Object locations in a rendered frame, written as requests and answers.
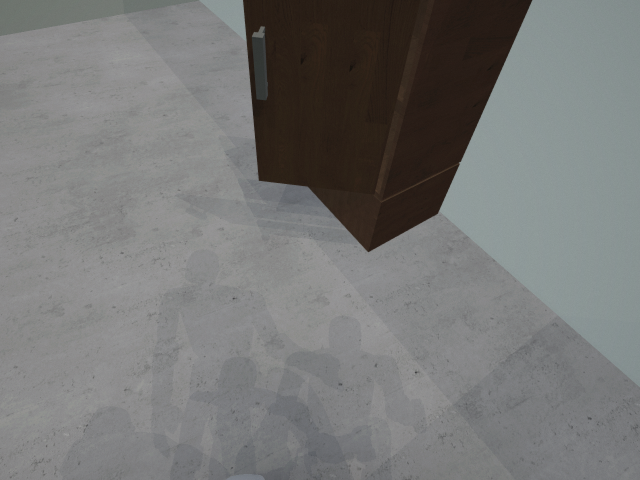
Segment handle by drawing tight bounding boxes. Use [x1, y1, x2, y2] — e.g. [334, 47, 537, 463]
[252, 26, 268, 100]

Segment cupboard door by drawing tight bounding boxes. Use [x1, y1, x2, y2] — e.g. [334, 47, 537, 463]
[243, 0, 421, 195]

